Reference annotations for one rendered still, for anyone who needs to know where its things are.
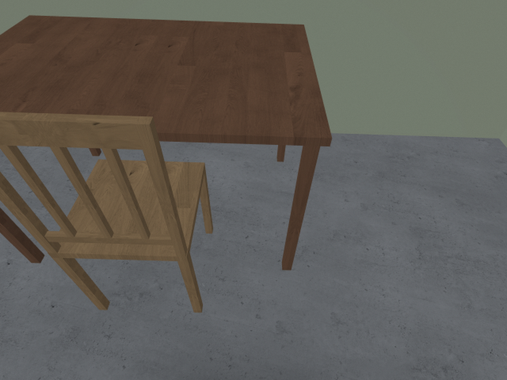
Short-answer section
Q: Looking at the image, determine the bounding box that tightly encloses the table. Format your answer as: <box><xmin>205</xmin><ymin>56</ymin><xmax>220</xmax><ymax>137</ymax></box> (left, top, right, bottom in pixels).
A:
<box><xmin>0</xmin><ymin>15</ymin><xmax>332</xmax><ymax>270</ymax></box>

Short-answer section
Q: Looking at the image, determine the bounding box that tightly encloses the chair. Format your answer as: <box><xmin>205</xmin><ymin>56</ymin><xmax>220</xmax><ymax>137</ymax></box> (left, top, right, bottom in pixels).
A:
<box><xmin>0</xmin><ymin>112</ymin><xmax>213</xmax><ymax>313</ymax></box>

